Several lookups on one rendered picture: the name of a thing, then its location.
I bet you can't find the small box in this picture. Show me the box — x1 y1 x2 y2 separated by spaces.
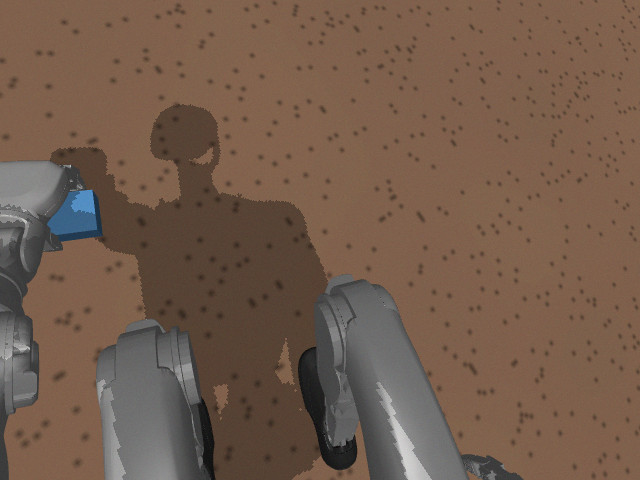
47 190 103 242

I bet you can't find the right robot hand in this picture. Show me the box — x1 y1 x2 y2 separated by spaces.
461 454 524 480

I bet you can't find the left robot arm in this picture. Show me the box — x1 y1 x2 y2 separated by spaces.
0 209 47 480

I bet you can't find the left robot hand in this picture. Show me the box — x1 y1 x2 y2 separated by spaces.
0 160 87 252

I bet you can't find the left robot foot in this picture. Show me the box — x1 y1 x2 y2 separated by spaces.
197 397 216 480

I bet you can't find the right robot foot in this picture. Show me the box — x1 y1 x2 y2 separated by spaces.
298 347 357 470

